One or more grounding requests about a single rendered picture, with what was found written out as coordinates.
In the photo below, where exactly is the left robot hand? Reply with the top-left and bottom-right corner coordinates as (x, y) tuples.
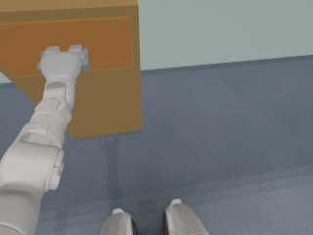
(40, 44), (84, 85)

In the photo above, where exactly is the robot right shin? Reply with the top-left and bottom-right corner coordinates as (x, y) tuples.
(167, 199), (182, 235)

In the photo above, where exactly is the cabinet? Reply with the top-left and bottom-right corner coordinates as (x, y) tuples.
(0, 0), (143, 139)

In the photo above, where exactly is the handle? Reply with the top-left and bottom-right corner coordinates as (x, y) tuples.
(37, 48), (91, 75)

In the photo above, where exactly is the robot left forearm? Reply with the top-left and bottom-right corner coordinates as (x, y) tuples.
(0, 77), (75, 184)

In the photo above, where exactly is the drawer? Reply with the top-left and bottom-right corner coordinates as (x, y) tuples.
(0, 16), (133, 77)

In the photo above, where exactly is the robot left upper arm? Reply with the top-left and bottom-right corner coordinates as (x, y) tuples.
(0, 140), (65, 235)

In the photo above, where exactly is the left robot thigh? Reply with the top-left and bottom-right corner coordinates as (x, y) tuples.
(100, 212), (133, 235)

